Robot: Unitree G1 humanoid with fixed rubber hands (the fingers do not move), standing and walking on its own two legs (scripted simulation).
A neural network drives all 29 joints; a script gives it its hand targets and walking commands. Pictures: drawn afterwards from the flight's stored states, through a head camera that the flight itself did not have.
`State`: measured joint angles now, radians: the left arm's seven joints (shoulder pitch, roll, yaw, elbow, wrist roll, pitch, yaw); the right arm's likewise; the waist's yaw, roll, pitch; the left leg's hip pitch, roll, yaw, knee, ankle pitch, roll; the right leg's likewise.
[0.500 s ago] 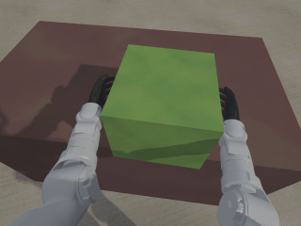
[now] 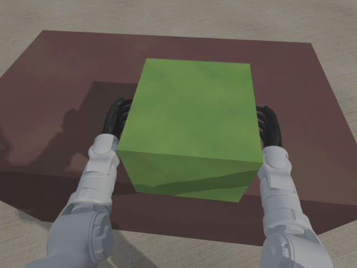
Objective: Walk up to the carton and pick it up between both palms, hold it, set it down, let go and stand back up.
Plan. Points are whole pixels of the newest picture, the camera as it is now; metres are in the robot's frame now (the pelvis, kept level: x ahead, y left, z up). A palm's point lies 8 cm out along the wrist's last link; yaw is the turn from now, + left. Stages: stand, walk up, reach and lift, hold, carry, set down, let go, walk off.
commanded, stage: set down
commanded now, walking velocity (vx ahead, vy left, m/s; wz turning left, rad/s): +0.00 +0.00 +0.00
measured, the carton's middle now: (191, 129) +0.46 -0.02 +0.01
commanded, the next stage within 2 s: none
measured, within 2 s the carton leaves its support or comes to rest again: neither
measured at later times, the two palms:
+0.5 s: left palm (92, 146) +0.41 +0.23 +0.02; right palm (284, 161) +0.36 -0.24 +0.02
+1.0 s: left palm (84, 148) +0.39 +0.23 +0.04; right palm (284, 166) +0.33 -0.22 +0.04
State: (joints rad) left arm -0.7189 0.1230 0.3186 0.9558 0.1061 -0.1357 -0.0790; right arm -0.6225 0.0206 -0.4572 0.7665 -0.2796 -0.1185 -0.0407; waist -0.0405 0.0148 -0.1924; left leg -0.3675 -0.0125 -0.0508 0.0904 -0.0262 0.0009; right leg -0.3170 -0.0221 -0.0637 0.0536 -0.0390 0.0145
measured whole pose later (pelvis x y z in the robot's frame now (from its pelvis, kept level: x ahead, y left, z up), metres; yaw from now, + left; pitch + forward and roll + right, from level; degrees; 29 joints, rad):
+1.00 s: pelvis -0.06 +0.02 -0.02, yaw -5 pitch +17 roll +0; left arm -0.80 0.48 -0.14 1.05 -0.48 0.00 0.02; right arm -0.72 -0.27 -0.01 0.86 0.28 0.07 0.00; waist -0.03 -0.02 -0.13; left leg -0.59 -0.01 0.03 0.39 -0.10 0.02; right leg -0.58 -0.02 0.03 0.39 -0.10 0.04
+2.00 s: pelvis -0.03 +0.00 +0.00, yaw -5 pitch +0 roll +0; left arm -0.33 0.44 0.14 0.50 -0.27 0.28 -0.13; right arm -0.26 -0.33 0.03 0.39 0.35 0.24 -0.11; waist 0.01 -0.06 -0.03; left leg -0.09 0.01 0.03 0.19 -0.10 0.00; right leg -0.06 0.00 0.03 0.13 -0.07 0.01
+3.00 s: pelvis -0.02 +0.00 +0.00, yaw -6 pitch +1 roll +0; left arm 0.26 0.33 -0.03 0.28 -0.24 -0.06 -0.06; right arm 0.37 -0.27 0.04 0.16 0.26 -0.06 -0.07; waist 0.04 0.00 -0.05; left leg -0.14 0.01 0.04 0.27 -0.16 0.00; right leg -0.14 0.00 0.04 0.27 -0.15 0.01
